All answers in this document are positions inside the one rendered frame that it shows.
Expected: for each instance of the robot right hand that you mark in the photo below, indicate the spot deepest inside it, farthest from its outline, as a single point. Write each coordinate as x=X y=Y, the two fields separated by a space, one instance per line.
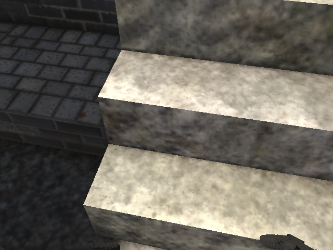
x=283 y=242

